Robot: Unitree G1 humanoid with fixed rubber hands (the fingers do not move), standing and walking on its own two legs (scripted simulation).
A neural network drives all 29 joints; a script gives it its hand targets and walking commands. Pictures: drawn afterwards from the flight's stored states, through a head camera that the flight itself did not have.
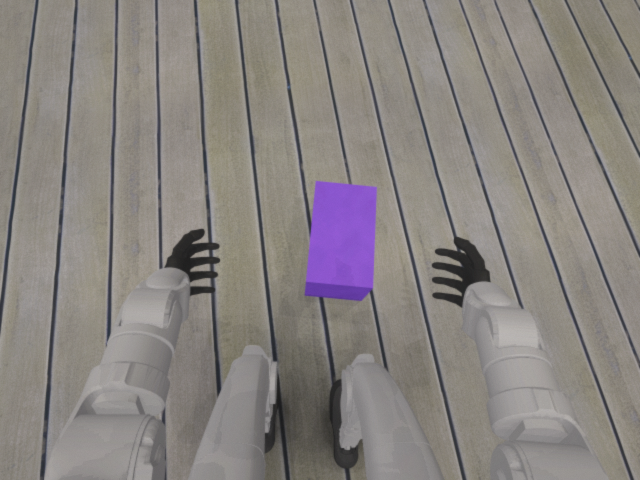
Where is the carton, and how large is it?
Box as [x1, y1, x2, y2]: [305, 181, 376, 300]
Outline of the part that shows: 316,181 305,295 361,300 372,288 376,187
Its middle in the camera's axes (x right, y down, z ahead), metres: +0.06 +0.02 +1.06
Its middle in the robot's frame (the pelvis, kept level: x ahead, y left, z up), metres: +0.56 -0.08 -0.58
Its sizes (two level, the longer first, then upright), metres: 0.273 0.163 0.180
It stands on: the floor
